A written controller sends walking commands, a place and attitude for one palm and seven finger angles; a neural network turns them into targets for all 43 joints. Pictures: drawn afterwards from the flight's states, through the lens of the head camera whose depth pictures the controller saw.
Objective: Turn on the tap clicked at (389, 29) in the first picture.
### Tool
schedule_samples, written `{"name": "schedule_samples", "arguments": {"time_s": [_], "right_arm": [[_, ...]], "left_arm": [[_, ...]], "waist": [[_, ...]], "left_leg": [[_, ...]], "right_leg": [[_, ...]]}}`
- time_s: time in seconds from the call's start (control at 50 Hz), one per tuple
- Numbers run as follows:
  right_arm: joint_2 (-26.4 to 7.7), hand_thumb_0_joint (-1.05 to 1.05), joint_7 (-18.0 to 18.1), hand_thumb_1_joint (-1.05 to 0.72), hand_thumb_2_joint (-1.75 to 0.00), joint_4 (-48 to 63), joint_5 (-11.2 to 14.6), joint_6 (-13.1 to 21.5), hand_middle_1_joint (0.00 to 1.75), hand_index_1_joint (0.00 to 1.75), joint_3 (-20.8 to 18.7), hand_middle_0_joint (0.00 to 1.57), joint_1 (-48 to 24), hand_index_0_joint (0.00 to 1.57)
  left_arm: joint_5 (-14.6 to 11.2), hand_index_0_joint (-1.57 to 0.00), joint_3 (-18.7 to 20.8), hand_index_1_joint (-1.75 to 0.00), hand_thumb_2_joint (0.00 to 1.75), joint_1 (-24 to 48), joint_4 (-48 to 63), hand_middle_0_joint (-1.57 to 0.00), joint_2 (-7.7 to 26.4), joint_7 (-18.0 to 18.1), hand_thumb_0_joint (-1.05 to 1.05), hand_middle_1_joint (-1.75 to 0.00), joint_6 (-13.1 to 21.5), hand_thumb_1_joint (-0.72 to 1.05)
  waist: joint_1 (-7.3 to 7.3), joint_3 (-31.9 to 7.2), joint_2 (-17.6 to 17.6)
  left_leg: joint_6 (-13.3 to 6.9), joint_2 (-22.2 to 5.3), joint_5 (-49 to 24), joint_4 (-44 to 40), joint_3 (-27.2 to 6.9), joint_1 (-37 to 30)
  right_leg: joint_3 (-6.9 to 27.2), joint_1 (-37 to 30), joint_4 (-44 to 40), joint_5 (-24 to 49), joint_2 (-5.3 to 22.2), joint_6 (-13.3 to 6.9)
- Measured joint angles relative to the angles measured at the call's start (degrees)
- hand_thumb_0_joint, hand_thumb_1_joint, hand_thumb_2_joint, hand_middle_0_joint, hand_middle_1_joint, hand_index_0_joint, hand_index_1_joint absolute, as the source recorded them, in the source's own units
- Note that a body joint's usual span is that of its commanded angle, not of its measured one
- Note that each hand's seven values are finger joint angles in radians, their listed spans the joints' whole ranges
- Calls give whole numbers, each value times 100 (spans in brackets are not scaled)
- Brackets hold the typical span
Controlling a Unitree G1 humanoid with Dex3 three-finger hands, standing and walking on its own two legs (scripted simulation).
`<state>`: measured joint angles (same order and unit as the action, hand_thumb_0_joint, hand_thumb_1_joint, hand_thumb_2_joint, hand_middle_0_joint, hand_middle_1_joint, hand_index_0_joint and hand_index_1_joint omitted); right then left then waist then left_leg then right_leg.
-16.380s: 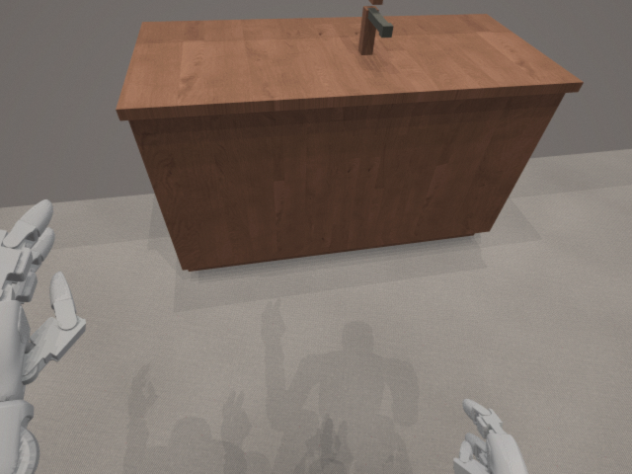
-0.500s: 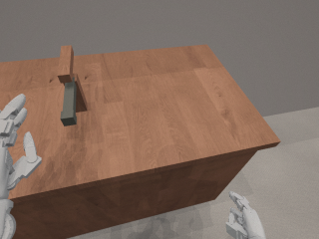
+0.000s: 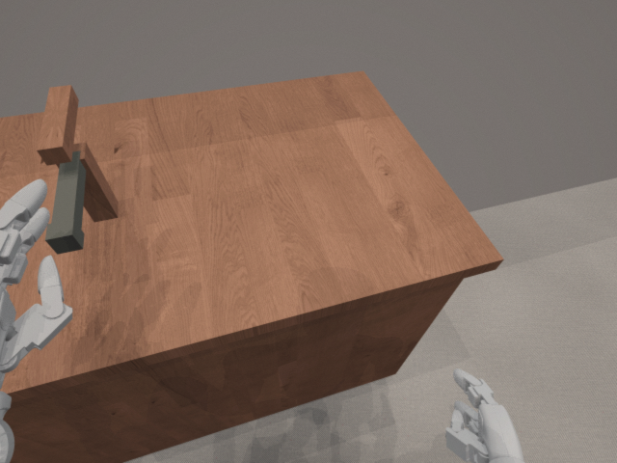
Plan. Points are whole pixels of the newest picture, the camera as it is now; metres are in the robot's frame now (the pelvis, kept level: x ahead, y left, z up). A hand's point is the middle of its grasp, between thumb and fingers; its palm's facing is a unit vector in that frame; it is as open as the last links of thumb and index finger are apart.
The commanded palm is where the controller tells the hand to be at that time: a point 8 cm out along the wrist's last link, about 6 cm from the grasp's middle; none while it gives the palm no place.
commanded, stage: come to a stop and stand still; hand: left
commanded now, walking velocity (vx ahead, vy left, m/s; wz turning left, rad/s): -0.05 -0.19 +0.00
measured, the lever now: (65, 236) +0.33 +0.31 +0.11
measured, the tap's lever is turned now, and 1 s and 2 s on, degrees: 0 0 0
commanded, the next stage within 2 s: look again from close up in 1.14 s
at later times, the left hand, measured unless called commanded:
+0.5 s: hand (31, 322) +0.21 +0.26 +0.16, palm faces +0.39 -0.84 -0.38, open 7.4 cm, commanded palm +0.15 +0.30 +0.18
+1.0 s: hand out of the picture +0.20 +0.31 +0.16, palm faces +0.39 -0.84 -0.37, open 7.4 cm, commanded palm +0.15 +0.35 +0.18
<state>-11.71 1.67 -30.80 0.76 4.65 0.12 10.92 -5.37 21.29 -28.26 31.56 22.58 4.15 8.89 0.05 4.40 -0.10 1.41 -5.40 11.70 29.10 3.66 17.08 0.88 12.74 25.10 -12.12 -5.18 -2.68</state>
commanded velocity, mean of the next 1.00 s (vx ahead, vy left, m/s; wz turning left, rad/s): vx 0.00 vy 0.02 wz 0.00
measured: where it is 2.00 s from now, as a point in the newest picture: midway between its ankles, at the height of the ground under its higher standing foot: outside the picture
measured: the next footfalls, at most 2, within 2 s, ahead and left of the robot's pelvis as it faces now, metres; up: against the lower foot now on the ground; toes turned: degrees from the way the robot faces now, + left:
none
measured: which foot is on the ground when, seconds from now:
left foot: down 0.00-1.00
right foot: down 0.00-1.00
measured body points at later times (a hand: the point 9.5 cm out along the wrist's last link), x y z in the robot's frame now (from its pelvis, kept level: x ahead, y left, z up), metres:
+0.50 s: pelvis +0.01 +0.01 +0.00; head +0.03 +0.01 +0.45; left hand +0.18 +0.31 +0.18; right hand +0.21 -0.20 -0.07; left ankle +0.04 +0.13 -0.74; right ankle +0.01 -0.09 -0.74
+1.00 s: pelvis +0.00 +0.06 +0.01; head +0.03 +0.08 +0.45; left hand +0.18 +0.35 +0.18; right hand +0.19 -0.15 -0.07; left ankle +0.04 +0.13 -0.74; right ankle +0.01 -0.09 -0.74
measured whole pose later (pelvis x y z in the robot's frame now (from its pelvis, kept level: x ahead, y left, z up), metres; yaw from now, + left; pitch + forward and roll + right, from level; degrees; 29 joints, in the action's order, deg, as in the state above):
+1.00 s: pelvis +0.00 +0.06 +0.01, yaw +2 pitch -1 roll -1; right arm -10.7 1.7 -32.0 0.4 5.1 2.1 10.2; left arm -3.6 19.5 -27.0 29.5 20.9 6.2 9.8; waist -1.2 5.3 0.9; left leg -3.6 1.0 9.5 24.0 4.0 13.4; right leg 0.8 8.5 20.7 -10.8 1.0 2.0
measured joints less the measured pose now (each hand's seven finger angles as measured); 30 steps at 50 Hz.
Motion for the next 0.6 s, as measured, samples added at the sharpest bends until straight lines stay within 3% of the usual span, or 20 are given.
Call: {"name": "schedule_samples", "arguments": {"time_s": [0.24,0.36,0.6], "right_arm": [[-198,2,95,-90,-90,-204,78,5,30,30,-51,20,51,20],[-198,2,112,-90,-90,-280,69,-7,30,30,-16,20,-29,20],[-5,1,57,-90,-90,-127,28,13,30,30,140,20,-212,20]], "left_arm": [[-6,-22,-184,-30,89,-139,-296,-21,-175,117,2,-30,-82,89],[13,-22,-217,-30,89,-78,-394,-21,-206,154,2,-30,-91,89],[82,-21,-273,-30,89,163,-423,-21,-270,165,2,-30,-78,89]], "waist": [[100,-99,-256],[5,-68,-277],[-125,-36,-90]], "left_leg": [[-15,-2,38,40,-198,-37],[-23,118,-27,-120,-193,-201],[-223,343,-132,-381,-85,-386]], "right_leg": [[-184,-164,-89,-38,-25,-72],[-190,-309,-169,-35,93,5],[-102,-479,-404,73,320,215]]}}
